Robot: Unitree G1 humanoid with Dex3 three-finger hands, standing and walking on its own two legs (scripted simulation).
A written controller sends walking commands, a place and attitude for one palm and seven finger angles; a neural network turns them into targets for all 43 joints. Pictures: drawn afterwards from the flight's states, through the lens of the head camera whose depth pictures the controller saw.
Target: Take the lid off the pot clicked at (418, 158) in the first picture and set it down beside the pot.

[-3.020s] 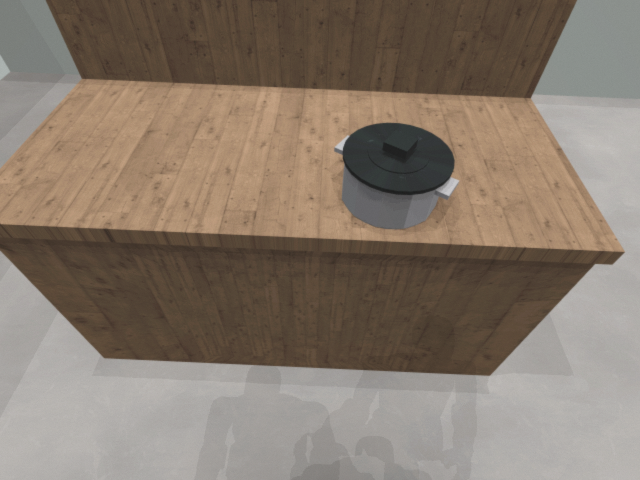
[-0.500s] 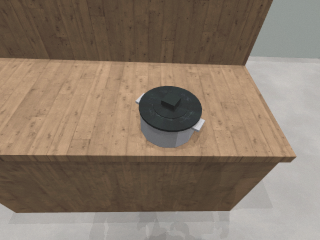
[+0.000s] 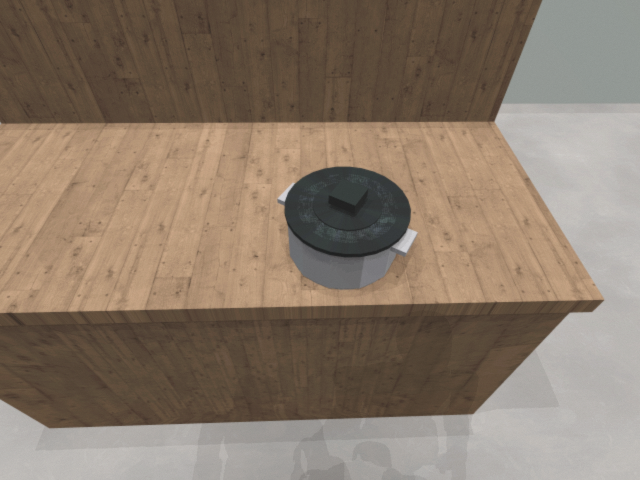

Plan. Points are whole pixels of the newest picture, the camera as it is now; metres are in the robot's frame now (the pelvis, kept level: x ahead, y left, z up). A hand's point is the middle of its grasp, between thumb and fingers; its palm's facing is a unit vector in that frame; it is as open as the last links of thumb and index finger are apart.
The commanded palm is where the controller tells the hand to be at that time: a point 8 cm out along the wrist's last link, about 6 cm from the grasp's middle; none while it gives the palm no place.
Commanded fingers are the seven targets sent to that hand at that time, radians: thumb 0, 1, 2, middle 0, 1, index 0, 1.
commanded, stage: look again from close up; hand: left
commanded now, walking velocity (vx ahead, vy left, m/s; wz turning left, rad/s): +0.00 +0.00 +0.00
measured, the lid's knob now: (348, 195) +0.53 -0.02 +0.06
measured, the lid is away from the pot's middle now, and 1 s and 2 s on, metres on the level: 0.00 0.00 0.00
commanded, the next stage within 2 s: shuffle to correct the standing spot in 0.74 s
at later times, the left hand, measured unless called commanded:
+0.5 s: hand out of the picture +0.03 +0.16 -0.18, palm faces +0.02 -0.99 -0.16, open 7.4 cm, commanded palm none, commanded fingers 0.00 0.90 0.90 -0.20 -0.30 -0.20 -0.30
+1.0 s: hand out of the picture +0.02 +0.17 -0.18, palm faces +0.03 -0.99 -0.16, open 7.4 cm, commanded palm none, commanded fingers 0.00 0.90 0.90 -0.20 -0.30 -0.20 -0.30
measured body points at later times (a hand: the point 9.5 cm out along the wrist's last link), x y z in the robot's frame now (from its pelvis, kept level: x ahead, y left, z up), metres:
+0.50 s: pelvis +0.02 +0.00 +0.00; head +0.03 +0.02 +0.45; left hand +0.03 +0.21 -0.17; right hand +0.06 -0.24 -0.14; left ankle +0.01 +0.05 -0.73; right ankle -0.02 -0.13 -0.73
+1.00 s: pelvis +0.02 +0.00 +0.00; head +0.03 +0.03 +0.45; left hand +0.02 +0.22 -0.17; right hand +0.04 -0.23 -0.14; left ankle +0.01 +0.05 -0.73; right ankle -0.02 -0.13 -0.73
